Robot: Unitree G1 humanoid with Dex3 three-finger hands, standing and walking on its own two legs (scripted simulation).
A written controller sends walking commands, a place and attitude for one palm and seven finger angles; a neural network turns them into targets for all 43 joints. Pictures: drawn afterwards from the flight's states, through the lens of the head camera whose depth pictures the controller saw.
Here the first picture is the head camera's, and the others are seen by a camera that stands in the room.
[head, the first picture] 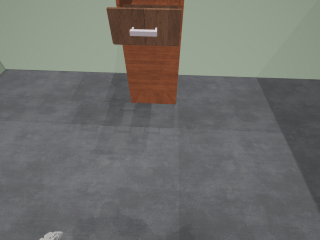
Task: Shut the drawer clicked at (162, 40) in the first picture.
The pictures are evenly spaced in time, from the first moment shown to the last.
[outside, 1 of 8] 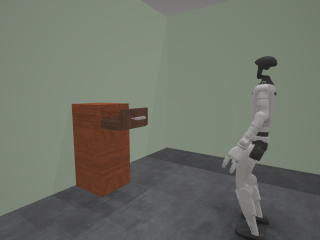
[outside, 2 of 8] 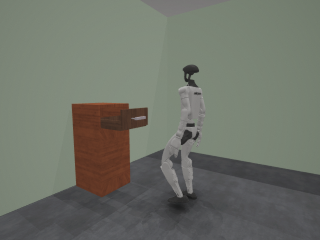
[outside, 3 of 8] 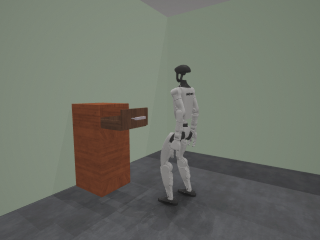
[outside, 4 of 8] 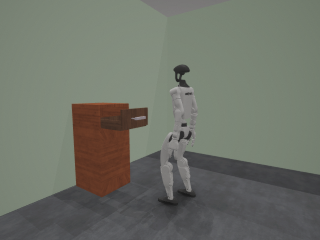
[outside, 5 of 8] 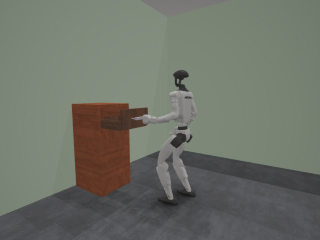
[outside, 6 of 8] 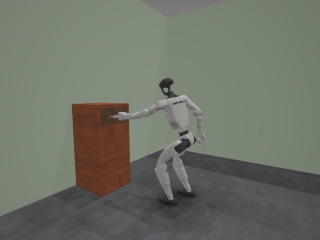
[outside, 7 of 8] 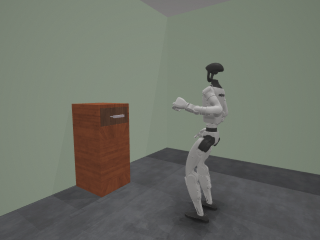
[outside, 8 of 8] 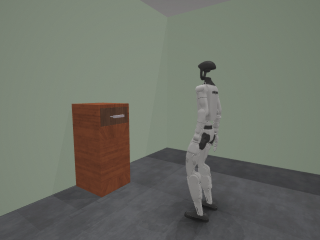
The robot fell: no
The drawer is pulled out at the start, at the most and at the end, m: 0.29 0.29 0.00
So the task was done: yes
